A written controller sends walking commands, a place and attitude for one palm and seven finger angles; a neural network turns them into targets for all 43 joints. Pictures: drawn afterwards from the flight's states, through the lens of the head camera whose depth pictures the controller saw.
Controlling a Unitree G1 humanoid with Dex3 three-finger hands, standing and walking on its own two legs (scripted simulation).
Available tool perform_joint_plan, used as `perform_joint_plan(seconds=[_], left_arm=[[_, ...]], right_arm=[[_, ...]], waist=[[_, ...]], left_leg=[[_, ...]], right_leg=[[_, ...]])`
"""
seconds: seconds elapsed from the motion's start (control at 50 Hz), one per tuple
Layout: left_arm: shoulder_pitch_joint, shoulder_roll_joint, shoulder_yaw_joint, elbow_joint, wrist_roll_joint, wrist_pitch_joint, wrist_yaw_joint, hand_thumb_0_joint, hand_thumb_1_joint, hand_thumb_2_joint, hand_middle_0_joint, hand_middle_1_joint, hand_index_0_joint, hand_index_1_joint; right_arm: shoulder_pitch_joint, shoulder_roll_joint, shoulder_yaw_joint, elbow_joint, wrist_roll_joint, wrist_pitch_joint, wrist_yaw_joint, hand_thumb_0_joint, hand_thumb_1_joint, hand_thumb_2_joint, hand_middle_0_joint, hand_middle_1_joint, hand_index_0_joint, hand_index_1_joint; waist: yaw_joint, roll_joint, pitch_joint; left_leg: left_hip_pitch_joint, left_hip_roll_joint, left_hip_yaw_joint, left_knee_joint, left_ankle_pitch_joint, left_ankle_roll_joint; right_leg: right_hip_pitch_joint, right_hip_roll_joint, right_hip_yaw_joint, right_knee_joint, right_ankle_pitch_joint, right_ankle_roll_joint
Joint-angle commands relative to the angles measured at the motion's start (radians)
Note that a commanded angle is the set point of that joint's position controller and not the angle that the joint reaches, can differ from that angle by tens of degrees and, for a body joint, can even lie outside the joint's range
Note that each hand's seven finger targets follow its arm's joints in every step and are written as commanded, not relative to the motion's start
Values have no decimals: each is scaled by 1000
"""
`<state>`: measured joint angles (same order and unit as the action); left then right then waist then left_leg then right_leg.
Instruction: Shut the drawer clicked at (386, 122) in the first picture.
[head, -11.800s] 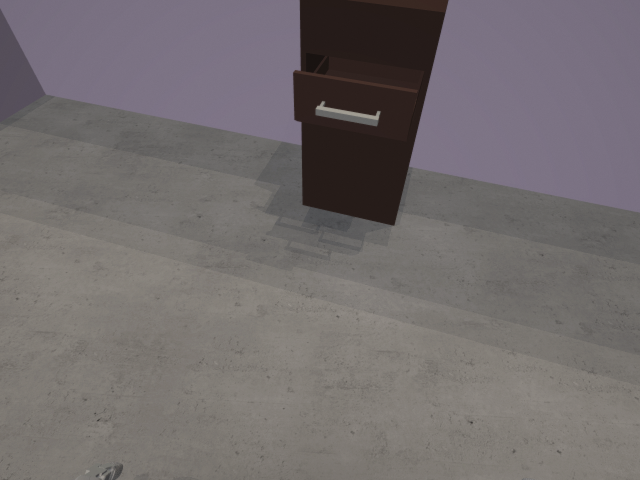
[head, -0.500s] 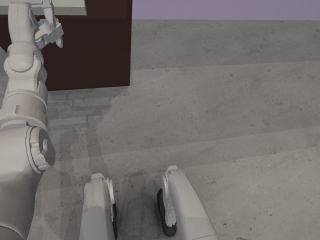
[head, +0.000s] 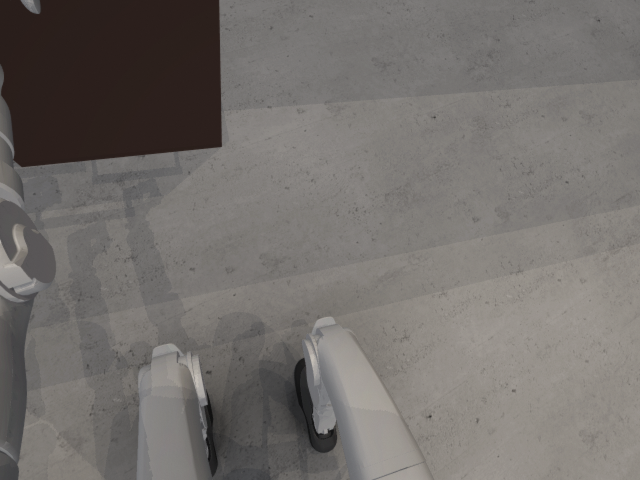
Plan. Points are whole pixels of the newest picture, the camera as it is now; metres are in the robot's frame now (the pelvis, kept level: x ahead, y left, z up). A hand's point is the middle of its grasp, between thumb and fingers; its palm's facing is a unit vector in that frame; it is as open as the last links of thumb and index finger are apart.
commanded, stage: push the drawer shut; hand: left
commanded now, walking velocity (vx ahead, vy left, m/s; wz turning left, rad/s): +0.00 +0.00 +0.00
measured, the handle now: out of the picture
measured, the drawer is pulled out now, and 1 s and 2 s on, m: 0.01 0.00 0.00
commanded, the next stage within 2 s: pull the fist back off the drawer in 0.16 s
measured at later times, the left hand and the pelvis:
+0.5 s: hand out of the picture +0.63 +0.20 +0.07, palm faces +0.07 -1.00 -0.04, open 2.9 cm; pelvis -0.01 +0.00 -0.01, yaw -1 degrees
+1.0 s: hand out of the picture +0.60 +0.19 +0.07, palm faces +0.09 -1.00 -0.03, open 3.3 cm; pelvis +0.02 +0.00 +0.03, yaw +0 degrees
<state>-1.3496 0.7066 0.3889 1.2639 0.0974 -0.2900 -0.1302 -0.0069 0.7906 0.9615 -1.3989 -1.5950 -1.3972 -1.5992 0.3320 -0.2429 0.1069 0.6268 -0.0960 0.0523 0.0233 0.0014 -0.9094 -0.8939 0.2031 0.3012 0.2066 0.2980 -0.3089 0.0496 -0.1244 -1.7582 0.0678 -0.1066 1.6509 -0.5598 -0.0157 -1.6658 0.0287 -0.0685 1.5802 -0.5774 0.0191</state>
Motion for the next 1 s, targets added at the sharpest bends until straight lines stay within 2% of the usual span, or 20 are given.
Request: perform_joint_plan(seconds=[0.0,0.06,0.12,0.22,0.26,0.38,0.4,0.42,0.46,0.48,0.54,0.6,0.66,0.7,0.72,0.76,0.84,0.9,0.94,0.98], left_arm=[[-590,191,13,-263,-14,-50,12,0,900,900,-1400,-1600,-1400,-1600],[-611,212,12,-247,-7,-26,8,0,900,900,-1400,-1600,-1400,-1600],[-660,222,9,-276,-3,-18,5,0,900,900,-1400,-1600,-1400,-1600],[-696,207,-18,-274,2,-5,11,0,900,900,-1400,-1600,-1400,-1600],[-691,209,-22,-261,4,0,10,0,900,900,-1400,-1600,-1400,-1600],[-632,198,-22,-231,8,24,1,0,900,900,-1400,-1600,-1400,-1600],[-623,180,-32,-226,4,32,1,0,900,900,-1400,-1600,-1400,-1600],[-612,195,-20,-228,3,36,1,0,900,900,-1400,-1600,-1400,-1600],[-588,205,-8,-232,0,42,0,0,900,900,-1400,-1600,-1400,-1600],[-579,203,-4,-245,0,38,-2,0,900,900,-1400,-1600,-1400,-1600],[-528,213,21,-286,-14,39,-5,0,900,900,-1400,-1600,-1400,-1600],[-463,195,32,-327,-23,35,-9,0,900,900,-1400,-1600,-1400,-1600],[-399,161,34,-370,-38,29,-3,0,900,900,-1400,-1600,-1400,-1600],[-378,161,52,-448,-51,8,0,0,900,900,-1400,-1600,-1400,-1600],[-336,128,40,-461,-57,2,-2,0,900,900,-1400,-1600,-1400,-1600],[-287,88,35,-457,-74,-6,2,0,900,900,-1400,-1600,-1400,-1600],[-199,77,67,-478,-97,-41,15,0,900,900,-1400,-1600,-1400,-1600],[-215,75,66,-454,-92,-84,25,0,900,900,-1400,-1600,-1400,-1600],[-176,69,67,-417,-87,-109,23,0,900,900,-1400,-1600,-1400,-1600],[-184,28,38,-402,-91,-132,18,0,900,900,-1400,-1600,-1400,-1600]], right_arm=[[271,-220,-73,1,-1,5,-9,0,-900,-900,200,300,200,300],[274,-221,-65,-2,0,13,-9,0,-900,-900,200,300,200,300],[285,-222,-65,-1,-1,14,-11,0,-900,-900,200,300,200,300],[287,-225,-58,8,-3,12,-13,0,-900,-900,200,300,200,300],[286,-226,-55,8,-4,10,-13,0,-900,-900,200,300,200,300],[281,-227,-50,-7,-2,9,-10,0,-900,-900,200,300,200,300],[278,-229,-52,-9,-1,9,-8,0,-900,-900,200,300,200,300],[278,-229,-51,-11,0,8,-8,0,-900,-900,200,300,200,300],[281,-228,-51,-18,2,9,-8,0,-900,-900,200,300,200,300],[282,-225,-51,-21,2,6,-7,0,-900,-900,200,300,200,300],[283,-226,-58,-28,4,9,-5,0,-900,-900,200,300,200,300],[280,-223,-66,-34,8,9,2,0,-900,-900,200,300,200,300],[273,-216,-77,-36,12,11,8,0,-900,-900,200,300,200,300],[269,-216,-87,-41,14,9,12,0,-900,-900,200,300,200,300],[265,-210,-94,-41,17,8,16,0,-900,-900,200,300,200,300],[262,-206,-102,-32,19,6,19,0,-900,-900,200,300,200,300],[247,-197,-111,-31,21,0,20,0,-900,-900,200,300,200,300],[241,-191,-114,-14,19,-4,19,0,-900,-900,200,300,200,300],[232,-186,-115,-14,18,-5,19,0,-900,-900,200,300,200,300],[229,-181,-118,-11,17,-5,20,0,-900,-900,200,300,200,300]], waist=[[-65,353,-678],[-78,328,-654],[-88,358,-669],[-111,393,-647],[-114,385,-632],[-94,386,-595],[-97,384,-587],[-90,371,-585],[-80,343,-598],[-72,366,-607],[-50,344,-640],[-22,361,-665],[-5,339,-670],[15,348,-731],[24,345,-746],[23,306,-717],[50,236,-714],[37,219,-664],[45,195,-658],[34,187,-636]], left_leg=[[667,-16,-22,-154,254,60],[613,-15,-14,-144,226,65],[636,-14,-19,-141,235,65],[650,-12,-26,-144,203,63],[637,-13,-27,-146,176,64],[631,-11,-38,-174,116,58],[623,-12,-36,-177,102,58],[606,-12,-34,-176,89,59],[582,-14,-26,-173,93,62],[603,-12,-28,-178,105,59],[622,-8,-27,-182,145,57],[677,-5,-33,-198,191,49],[699,-3,-25,-206,224,48],[761,-1,-28,-213,281,43],[781,-2,-27,-218,307,40],[778,-2,-18,-221,329,40],[734,-8,8,-220,363,46],[710,-10,18,-213,377,49],[680,-16,28,-207,376,49],[682,-19,33,-203,386,53]], right_leg=[[189,34,-19,-199,180,-50],[208,38,-14,-204,171,-47],[189,38,-17,-199,177,-47],[142,41,-23,-200,159,-50],[140,40,-25,-201,145,-50],[125,41,-35,-196,112,-55],[121,40,-36,-200,108,-54],[132,40,-34,-200,102,-53],[164,41,-29,-201,101,-51],[157,41,-32,-196,107,-54],[189,41,-30,-198,128,-52],[188,40,-35,-194,146,-56],[218,40,-31,-210,163,-53],[240,39,-27,-211,192,-53],[254,39,-28,-214,206,-54],[275,38,-25,-228,226,-50],[373,35,-7,-249,272,-44],[384,32,0,-255,299,-40],[418,31,6,-255,312,-41],[412,30,11,-258,332,-39]])
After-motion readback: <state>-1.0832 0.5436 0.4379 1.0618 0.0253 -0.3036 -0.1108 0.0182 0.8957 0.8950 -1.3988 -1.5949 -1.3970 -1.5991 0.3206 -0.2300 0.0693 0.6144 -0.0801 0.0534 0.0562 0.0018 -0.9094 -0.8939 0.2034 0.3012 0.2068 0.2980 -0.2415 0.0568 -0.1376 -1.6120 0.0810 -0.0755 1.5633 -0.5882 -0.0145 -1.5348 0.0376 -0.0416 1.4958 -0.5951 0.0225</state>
